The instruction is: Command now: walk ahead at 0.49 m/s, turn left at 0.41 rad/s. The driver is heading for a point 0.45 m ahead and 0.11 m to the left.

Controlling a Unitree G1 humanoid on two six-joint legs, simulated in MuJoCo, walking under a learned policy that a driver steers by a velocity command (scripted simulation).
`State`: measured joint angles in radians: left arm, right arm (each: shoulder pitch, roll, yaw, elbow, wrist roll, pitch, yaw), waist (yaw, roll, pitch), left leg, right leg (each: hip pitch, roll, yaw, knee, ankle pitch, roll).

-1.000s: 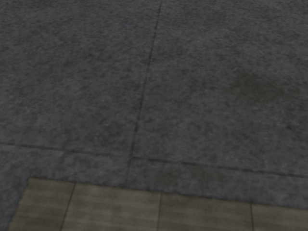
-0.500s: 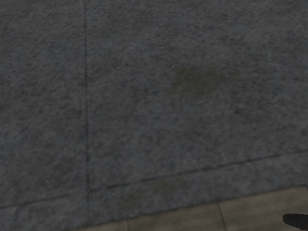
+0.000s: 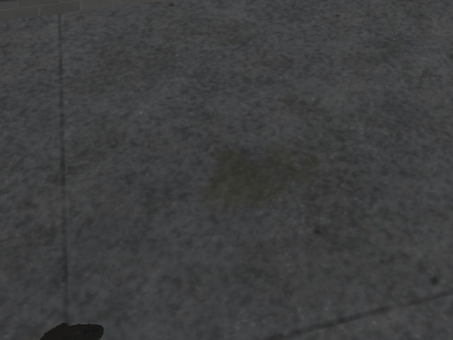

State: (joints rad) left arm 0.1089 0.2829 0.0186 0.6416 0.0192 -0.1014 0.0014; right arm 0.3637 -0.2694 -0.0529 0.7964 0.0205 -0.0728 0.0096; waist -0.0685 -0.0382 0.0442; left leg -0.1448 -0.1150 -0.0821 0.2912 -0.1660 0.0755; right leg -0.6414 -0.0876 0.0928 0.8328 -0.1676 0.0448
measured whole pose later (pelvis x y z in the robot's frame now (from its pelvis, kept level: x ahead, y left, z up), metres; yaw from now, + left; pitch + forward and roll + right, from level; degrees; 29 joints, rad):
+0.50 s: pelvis +0.26 -0.03 +0.00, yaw +18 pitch +1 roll -2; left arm 0.35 0.29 0.07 0.79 0.00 -0.09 0.00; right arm 0.14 -0.32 -0.06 0.64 0.02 -0.02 0.03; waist 0.08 0.05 0.04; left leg -0.68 0.08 -0.05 0.88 -0.10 -0.02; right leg -0.05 0.01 -0.14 0.27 -0.24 -0.01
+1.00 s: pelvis +0.40 +0.06 -0.01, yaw +24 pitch +0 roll +1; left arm 0.17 0.28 0.03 0.79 0.01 0.01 0.04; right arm 0.15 -0.24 -0.03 0.76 -0.02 -0.01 0.01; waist -0.01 -0.03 0.03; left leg -0.32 -0.07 0.01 0.46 -0.14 0.06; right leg -0.37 -0.08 0.05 0.65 -0.28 0.06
